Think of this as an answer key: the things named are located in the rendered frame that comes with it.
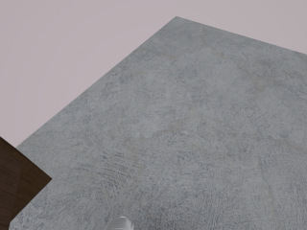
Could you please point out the robot left thigh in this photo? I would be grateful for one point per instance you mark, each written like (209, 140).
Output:
(120, 224)

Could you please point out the cupboard door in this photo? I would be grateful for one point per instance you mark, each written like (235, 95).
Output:
(10, 170)

